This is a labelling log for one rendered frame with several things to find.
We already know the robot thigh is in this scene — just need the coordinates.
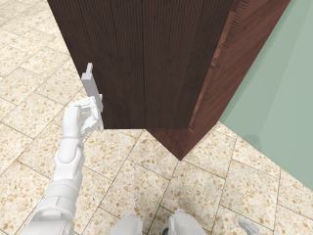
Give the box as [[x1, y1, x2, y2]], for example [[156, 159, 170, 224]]
[[110, 216, 143, 235], [168, 212, 206, 235]]

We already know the handle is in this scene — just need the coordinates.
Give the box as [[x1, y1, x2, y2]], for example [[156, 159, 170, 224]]
[[81, 63, 104, 113]]

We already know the cupboard door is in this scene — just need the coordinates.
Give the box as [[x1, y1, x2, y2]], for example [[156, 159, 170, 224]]
[[47, 0, 234, 129]]

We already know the robot left forearm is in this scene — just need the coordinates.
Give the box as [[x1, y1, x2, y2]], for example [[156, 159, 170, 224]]
[[20, 137, 85, 235]]

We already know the right robot hand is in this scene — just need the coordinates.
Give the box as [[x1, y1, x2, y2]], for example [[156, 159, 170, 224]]
[[238, 218, 265, 235]]

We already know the left robot hand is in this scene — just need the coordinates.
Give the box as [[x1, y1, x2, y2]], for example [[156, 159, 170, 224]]
[[62, 96, 104, 142]]

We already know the left robot upper arm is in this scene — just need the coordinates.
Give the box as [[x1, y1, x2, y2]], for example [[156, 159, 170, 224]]
[[22, 220, 74, 235]]

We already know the robot left thigh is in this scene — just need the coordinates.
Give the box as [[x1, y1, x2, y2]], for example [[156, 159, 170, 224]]
[[110, 216, 143, 235]]

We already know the robot right thigh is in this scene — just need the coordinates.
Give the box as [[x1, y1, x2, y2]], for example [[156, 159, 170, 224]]
[[168, 212, 206, 235]]

